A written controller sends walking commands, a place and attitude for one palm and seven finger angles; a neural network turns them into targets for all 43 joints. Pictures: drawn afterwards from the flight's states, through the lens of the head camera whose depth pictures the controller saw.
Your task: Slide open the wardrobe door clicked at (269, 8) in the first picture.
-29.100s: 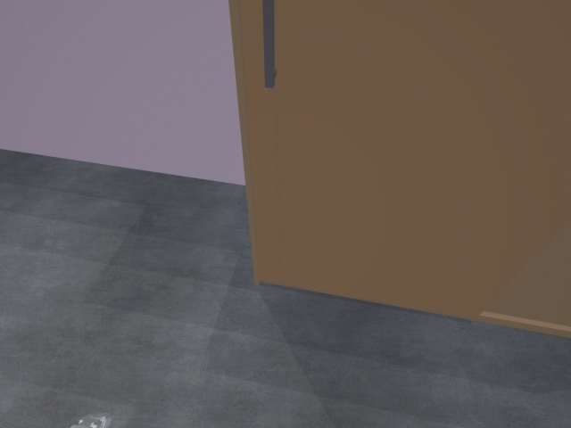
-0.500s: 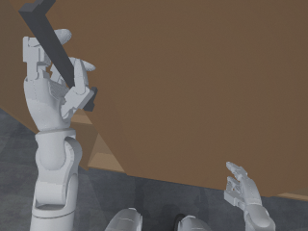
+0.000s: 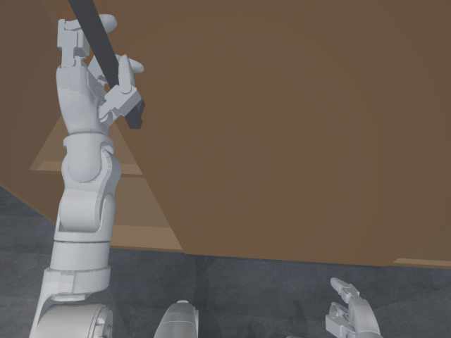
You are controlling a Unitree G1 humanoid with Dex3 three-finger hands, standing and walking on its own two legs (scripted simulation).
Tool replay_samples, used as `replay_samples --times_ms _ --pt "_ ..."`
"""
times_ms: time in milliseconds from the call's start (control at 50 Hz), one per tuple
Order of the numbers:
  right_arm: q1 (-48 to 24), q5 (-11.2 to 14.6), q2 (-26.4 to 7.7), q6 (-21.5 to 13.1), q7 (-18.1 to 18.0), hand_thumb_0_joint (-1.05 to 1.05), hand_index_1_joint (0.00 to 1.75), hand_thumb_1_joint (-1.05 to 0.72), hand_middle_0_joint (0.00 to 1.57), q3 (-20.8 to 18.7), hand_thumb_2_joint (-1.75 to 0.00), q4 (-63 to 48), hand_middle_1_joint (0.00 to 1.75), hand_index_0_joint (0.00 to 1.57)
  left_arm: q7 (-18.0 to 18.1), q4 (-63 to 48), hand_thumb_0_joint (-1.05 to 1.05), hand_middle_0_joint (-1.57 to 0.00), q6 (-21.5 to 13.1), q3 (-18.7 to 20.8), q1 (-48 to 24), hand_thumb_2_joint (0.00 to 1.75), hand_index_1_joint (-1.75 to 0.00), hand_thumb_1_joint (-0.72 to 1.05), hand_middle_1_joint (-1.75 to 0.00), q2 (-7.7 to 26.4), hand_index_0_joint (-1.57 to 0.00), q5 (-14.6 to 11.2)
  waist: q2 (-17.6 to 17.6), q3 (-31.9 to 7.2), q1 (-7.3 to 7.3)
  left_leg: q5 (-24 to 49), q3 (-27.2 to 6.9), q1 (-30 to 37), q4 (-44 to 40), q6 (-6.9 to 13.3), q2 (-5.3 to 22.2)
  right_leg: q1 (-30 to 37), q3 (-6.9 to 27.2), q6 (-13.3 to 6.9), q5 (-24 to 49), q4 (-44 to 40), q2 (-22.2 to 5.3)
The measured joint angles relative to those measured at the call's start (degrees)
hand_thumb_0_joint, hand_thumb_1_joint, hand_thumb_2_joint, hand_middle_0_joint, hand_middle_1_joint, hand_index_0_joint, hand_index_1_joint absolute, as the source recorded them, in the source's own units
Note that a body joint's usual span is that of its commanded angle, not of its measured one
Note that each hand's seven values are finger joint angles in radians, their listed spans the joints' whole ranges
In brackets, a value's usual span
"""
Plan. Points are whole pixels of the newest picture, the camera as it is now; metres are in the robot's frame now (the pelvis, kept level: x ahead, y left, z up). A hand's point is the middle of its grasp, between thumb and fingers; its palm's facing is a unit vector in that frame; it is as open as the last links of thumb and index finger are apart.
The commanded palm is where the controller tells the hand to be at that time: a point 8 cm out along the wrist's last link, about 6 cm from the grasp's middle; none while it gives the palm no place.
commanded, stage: step sideways, sliding the door along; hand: left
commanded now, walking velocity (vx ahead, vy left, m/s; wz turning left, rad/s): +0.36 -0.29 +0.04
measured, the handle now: (115, 61) +0.42 +0.19 +0.25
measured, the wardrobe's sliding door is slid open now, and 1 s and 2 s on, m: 0.42 0.47 0.47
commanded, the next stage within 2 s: stop walking and hold the door there in 0.60 s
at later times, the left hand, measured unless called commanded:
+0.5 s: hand (178, 82) +0.39 +0.10 +0.24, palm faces +0.48 -0.87 +0.00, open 6.7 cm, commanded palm +0.36 +0.07 +0.21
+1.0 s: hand (173, 82) +0.40 +0.11 +0.24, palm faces +0.75 -0.61 -0.28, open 7.1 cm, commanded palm +0.35 +0.13 +0.21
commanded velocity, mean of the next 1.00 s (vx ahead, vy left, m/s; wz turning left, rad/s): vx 0.05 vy -0.12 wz -0.01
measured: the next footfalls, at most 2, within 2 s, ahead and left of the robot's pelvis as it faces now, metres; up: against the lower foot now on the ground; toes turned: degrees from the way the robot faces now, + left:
left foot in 0.12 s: +0.08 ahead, +0.09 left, +0.00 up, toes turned +12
right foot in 0.50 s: +0.04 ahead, -0.34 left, +0.00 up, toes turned -4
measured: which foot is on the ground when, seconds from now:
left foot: up 0.00-0.10, down 0.12-0.50, up 0.52-0.64, down 0.66-0.90, up 0.92-1.00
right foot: down 0.00-0.12, up 0.14-0.48, down 0.50-0.64, up 0.66-0.88, down 0.90-1.00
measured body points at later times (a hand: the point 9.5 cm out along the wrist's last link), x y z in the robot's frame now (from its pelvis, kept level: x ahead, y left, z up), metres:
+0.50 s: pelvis -0.01 -0.18 -0.01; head +0.05 -0.16 +0.44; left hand +0.36 +0.14 +0.24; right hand +0.18 -0.35 -0.12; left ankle +0.05 +0.07 -0.72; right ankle +0.00 -0.33 -0.73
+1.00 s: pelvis +0.05 -0.30 +0.00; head +0.12 -0.33 +0.44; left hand +0.35 +0.13 +0.25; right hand +0.26 -0.54 -0.12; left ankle +0.02 -0.13 -0.67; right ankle +0.11 -0.41 -0.72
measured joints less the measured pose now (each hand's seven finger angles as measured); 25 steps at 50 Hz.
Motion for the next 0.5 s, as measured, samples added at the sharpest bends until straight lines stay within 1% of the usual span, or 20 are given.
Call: replay_samples --times_ms 20,40,60,100,120,140,160,180,220,260,300,320,360,420,460,480,500 --pt "-0.6 -0.3 -0.8 0.5 -0.6 0.01 0.3 -0.9 0.2 -0.4 -0.9 0.7 0.3 0.21 0.4 0.4 0.02 -0.49 0.3 -0.2 -0.4 0.84 -1.28 0.77 -1.4 -0.4 -0.07 0.1 -0.7 0.3 -0.12 -1.5 1.3 -0.7 3.1 0.4 -2.4 0.0 0.1 -0.3 0.4 -0.1 -0.7" --pt "-0.9 -0.5 -1.5 1.1 -1.1 0.01 0.3 -0.9 0.2 -0.7 -0.9 1.0 0.3 0.2 0.6 0.8 0.02 -0.49 0.5 -0.6 -0.8 0.84 -1.28 0.77 -1.4 -0.7 -0.07 0.2 -1.4 0.4 -0.2 -1.7 3.1 -0.6 3.0 0.6 -4.4 0.0 0.1 -0.5 0.8 -0.5 -1.2" --pt "-0.9 -0.7 -2.0 1.6 -1.5 0.01 0.3 -0.9 0.2 -0.9 -0.9 1.1 0.3 0.2 0.7 1.3 0.03 -0.48 0.4 -0.9 -1.2 0.84 -1.28 0.77 -1.4 -0.9 -0.08 0.3 -2.1 0.2 -0.28 -0.2 5.0 0.2 0.0 0.7 -5.8 -0.1 0.0 -0.8 1.2 -0.9 -1.5" --pt "-0.6 -1.2 -2.7 2.4 -2.0 0.01 0.3 -0.9 0.2 -1.1 -0.9 0.6 0.3 0.2 0.3 2.4 0.03 -0.47 0.0 -1.5 -1.9 0.84 -1.29 0.77 -1.4 -0.9 -0.09 0.4 -3.4 -0.8 -0.52 6.7 9.1 3.9 -11.1 0.8 -7.3 -1.0 -0.3 -1.1 1.0 -0.2 -1.3" --pt "0.0 -1.3 -3.1 2.4 -2.2 0.01 0.3 -0.9 0.2 -1.2 -0.9 -0.1 0.3 0.2 0.1 3.0 0.03 -0.47 -0.2 -1.8 -2.5 0.84 -1.3 0.77 -1.4 -0.7 -0.09 0.2 -3.4 -1.8 -0.46 11.3 10.5 6.6 -17.8 1.4 -7.1 -2.3 -0.6 -1.4 0.1 1.8 -0.6" --pt "0.1 -1.3 -3.1 2.0 -2.3 0.01 0.3 -0.9 0.2 -1.7 -0.9 -0.5 0.3 0.2 0.0 3.6 0.02 -0.47 -0.3 -2.1 -3.4 0.84 -1.29 0.76 -1.4 -0.1 -0.1 0.2 -3.5 -2.1 -0.5 17.4 10.6 6.8 -19.8 3.5 -6.4 -4.2 -0.2 -1.3 -2.5 6.3 0.3" --pt "-0.4 -1.2 -2.5 1.6 -2.4 0.01 0.3 -0.9 0.2 -2.2 -0.9 -0.4 0.3 0.2 -0.1 4.5 0.02 -0.47 -0.7 -2.3 -4.5 0.84 -1.27 0.76 -1.4 0.6 -0.1 0.2 -4.4 -1.1 -0.12 18.2 10.7 6.7 -18.3 4.5 -5.8 -6.1 1.6 -1.3 -4.7 12.6 1.2" --pt "-0.8 -0.9 -1.8 1.3 -2.1 0.01 0.3 -0.9 0.2 -2.3 -0.9 -0.2 0.3 0.2 -0.3 5.2 0.02 -0.47 -1.0 -2.2 -5.2 0.84 -1.26 0.76 -1.4 1.3 -0.1 0.2 -5.2 -0.3 0.23 17.4 10.9 7.1 -17.5 4.5 -5.1 -8.1 3.1 -1.3 -6.0 18.9 2.0" --pt "-1.2 -0.8 -0.7 0.9 -1.5 0.01 0.3 -0.9 0.2 -2.0 -0.9 -0.1 0.3 0.2 -0.5 6.3 0.02 -0.46 -1.1 -1.9 -6.0 0.83 -1.25 0.77 -1.4 1.7 -0.11 0.1 -5.3 0.5 0.35 16.6 10.0 7.8 -18.1 3.4 -3.4 -11.5 3.9 -1.0 -5.6 28.0 2.5" --pt "-1.0 -0.7 0.2 0.8 -1.0 0.01 0.3 -0.9 0.2 -1.5 -0.9 -0.1 0.3 0.2 -0.1 7.6 0.02 -0.46 -1.0 -1.3 -6.8 0.84 -1.26 0.77 -1.4 1.5 -0.11 -0.1 -4.6 0.9 0.92 17.9 8.6 8.4 -20.5 1.9 -1.4 -13.7 3.7 -0.5 -2.8 31.0 1.6" --pt "-0.2 -0.5 0.9 0.8 -0.8 0.01 0.3 -0.9 0.2 -1.0 -0.9 -0.3 0.3 0.2 0.3 9.1 0.02 -0.46 -0.4 -0.6 -8.2 0.85 -1.28 0.79 -1.4 1.0 -0.11 0.0 -3.6 1.0 2.15 19.9 7.3 9.0 -23.1 0.6 0.6 -14.1 3.3 -0.1 -0.3 28.7 0.0" --pt "0.4 -0.4 1.3 0.7 -0.7 0.01 0.3 -0.9 0.2 -0.7 -0.9 -0.4 0.3 0.2 0.4 9.9 0.02 -0.46 0.0 -0.3 -8.9 0.85 -1.28 0.79 -1.4 1.1 -0.11 0.3 -3.2 1.1 2.89 20.7 6.7 9.3 -24.3 0.0 1.5 -13.6 3.2 0.1 0.4 26.2 -0.8" --pt "1.6 0.0 1.9 0.3 -0.8 0.01 0.3 -0.9 0.2 -0.2 -0.9 -0.7 0.3 0.2 0.6 11.7 0.02 -0.46 0.9 -0.1 -10.6 0.85 -1.29 0.79 -1.4 1.4 -0.11 -0.1 -2.3 1.2 4.28 22.1 5.1 9.6 -26.2 -1.2 3.1 -11.3 2.8 0.4 0.1 19.9 -1.9" --pt "2.6 0.5 2.6 -0.4 -0.6 0.01 0.3 -0.9 0.2 0.6 -0.9 -1.0 0.3 0.2 1.2 14.8 0.02 -0.45 1.8 0.7 -13.4 0.86 -1.29 0.81 -1.4 2.6 -0.08 -0.8 -1.4 1.4 5.83 22.9 2.7 9.4 -26.8 -3.1 5.1 -6.2 2.2 0.8 -2.0 10.2 -2.0" --pt "2.6 0.8 3.0 -0.9 -0.3 0.01 0.3 -0.9 0.2 1.1 -0.9 -1.3 0.3 0.21 1.3 17.2 0.01 -0.43 2.3 2.1 -15.2 0.87 -1.28 0.82 -1.41 4.5 -0.06 -1.4 -1.4 1.4 6.3 22.3 1.2 8.4 -25.1 -4.2 6.1 -2.1 1.4 1.1 -1.7 3.8 -1.1" --pt "2.5 1.1 3.2 -1.1 -0.1 0.01 0.3 -0.9 0.2 1.4 -0.9 -1.4 0.3 0.21 1.2 18.5 0.01 -0.43 2.6 3.0 -16.2 0.87 -1.28 0.82 -1.43 5.8 -0.06 -1.7 -2.0 1.2 6.35 21.6 0.5 7.5 -23.6 -4.5 6.2 0.1 1.0 1.1 -0.1 0.0 -0.9" --pt "1.9 1.4 2.8 -1.4 0.1 0.01 0.3 -0.9 0.2 1.6 -0.9 -1.3 0.3 0.21 1.5 19.7 0.01 -0.43 2.7 4.2 -17.0 0.87 -1.27 0.82 -1.45 6.8 -0.04 -1.5 -1.5 1.5 5.98 20.6 -0.6 6.4 -21.4 -3.8 6.6 1.2 0.3 0.8 1.7 -1.5 -0.2"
